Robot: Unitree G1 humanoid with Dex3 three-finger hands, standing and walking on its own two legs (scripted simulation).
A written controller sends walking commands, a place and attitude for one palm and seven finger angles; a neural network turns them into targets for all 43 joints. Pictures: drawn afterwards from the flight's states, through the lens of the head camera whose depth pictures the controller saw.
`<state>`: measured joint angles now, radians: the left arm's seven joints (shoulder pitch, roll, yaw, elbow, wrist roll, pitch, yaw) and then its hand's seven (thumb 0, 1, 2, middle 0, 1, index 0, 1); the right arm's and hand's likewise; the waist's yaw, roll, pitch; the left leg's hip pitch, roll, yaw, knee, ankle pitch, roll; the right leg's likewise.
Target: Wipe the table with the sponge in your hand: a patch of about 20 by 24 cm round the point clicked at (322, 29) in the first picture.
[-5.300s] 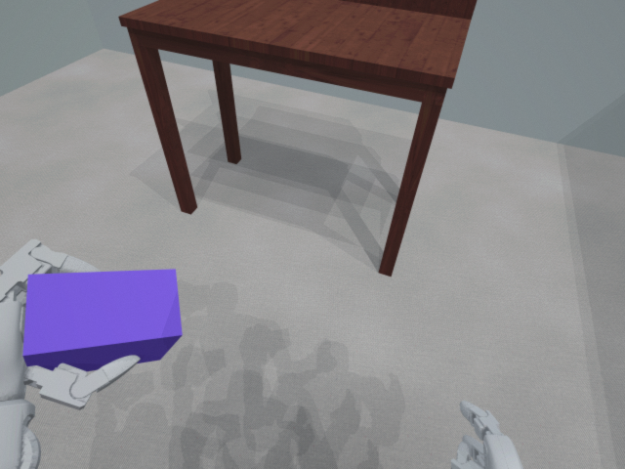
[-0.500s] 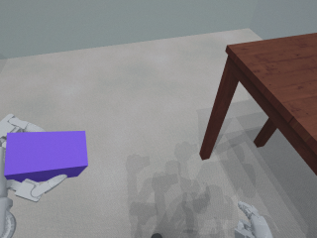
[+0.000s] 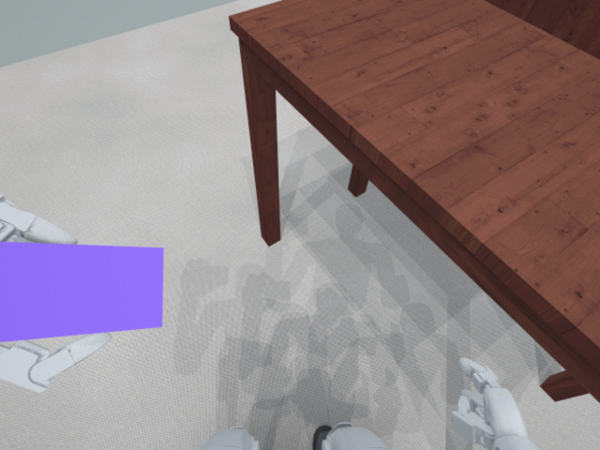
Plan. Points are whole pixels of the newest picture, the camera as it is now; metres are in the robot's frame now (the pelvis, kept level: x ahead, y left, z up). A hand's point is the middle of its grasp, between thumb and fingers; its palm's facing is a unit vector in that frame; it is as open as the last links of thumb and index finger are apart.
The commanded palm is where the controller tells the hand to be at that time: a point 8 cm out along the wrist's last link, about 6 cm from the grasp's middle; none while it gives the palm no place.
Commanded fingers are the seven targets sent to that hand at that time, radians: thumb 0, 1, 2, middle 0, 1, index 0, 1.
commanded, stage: turn to face it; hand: left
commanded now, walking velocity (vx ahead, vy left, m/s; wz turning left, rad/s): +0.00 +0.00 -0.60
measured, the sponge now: (98, 292) +0.24 +0.19 +0.16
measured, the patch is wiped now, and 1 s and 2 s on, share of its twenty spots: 0.00 0.00 0.00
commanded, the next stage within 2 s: none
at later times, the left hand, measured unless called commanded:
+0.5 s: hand (262, 300) +0.23 +0.05 +0.18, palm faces +0.01 -0.84 -0.54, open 10.8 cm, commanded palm +0.18 +0.13 +0.19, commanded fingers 0.00 0.10 1.30 -1.20 -1.60 -1.20 -1.60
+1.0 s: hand (315, 357) +0.18 +0.00 +0.18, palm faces -0.08 -0.89 -0.44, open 10.8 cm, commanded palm +0.17 +0.05 +0.19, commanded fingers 0.00 0.10 1.30 -1.20 -1.60 -1.20 -1.60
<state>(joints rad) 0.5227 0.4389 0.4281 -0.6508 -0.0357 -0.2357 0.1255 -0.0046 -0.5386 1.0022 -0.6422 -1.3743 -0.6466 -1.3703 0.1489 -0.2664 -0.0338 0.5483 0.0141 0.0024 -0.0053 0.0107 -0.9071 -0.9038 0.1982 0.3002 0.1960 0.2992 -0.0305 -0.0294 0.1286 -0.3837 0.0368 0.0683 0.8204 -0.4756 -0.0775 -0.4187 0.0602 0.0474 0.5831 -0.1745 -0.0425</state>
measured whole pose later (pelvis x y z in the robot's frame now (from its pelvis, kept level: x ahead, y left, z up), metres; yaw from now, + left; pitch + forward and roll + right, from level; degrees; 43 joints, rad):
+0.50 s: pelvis -0.06 -0.08 +0.00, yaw -19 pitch +0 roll +1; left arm 0.47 0.42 0.38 -0.61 -0.04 -0.20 0.12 0.00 -0.54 1.00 -0.64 -1.38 -0.64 -1.37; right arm 0.12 -0.19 0.02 0.55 0.02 0.01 0.00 0.01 -0.90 -0.90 0.20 0.30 0.20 0.30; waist -0.02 0.03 0.18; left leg -0.48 0.12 0.04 1.15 -0.48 -0.10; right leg -0.37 0.03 -0.05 0.62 -0.25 -0.07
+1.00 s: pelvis -0.13 -0.09 +0.00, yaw -35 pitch -1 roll +1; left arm 0.45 0.37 0.37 -0.54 -0.02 -0.17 0.13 0.00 -0.54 1.01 -0.64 -1.38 -0.64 -1.37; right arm 0.20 -0.17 0.01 0.49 0.02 0.00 0.00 0.01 -0.90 -0.90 0.20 0.30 0.20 0.30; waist 0.07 0.00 0.06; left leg -0.20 0.16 0.16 0.57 -0.32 -0.09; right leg -0.49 0.01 -0.06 0.96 -0.44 0.06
